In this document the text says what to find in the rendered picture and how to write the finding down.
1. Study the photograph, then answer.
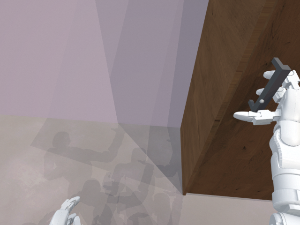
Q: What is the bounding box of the left robot hand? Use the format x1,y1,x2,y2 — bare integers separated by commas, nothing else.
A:
49,196,81,225

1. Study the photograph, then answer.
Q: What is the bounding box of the wardrobe door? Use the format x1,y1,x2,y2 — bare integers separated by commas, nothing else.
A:
187,0,300,201

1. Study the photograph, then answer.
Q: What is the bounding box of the right robot hand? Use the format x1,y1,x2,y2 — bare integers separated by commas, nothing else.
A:
233,70,300,125

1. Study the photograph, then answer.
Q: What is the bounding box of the robot right upper arm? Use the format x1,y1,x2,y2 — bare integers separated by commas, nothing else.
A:
269,212,300,225

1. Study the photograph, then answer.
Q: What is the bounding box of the handle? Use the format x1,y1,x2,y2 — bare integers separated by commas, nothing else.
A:
248,57,291,113

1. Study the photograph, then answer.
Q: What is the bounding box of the robot right forearm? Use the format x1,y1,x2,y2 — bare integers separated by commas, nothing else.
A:
270,120,300,217

